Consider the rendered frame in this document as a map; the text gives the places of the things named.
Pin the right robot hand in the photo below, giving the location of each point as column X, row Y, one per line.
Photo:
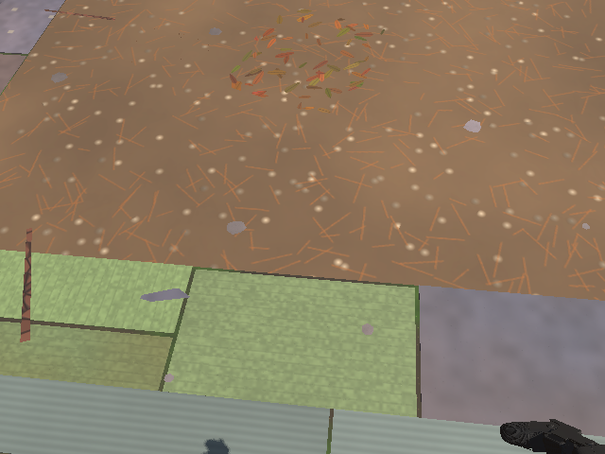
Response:
column 552, row 437

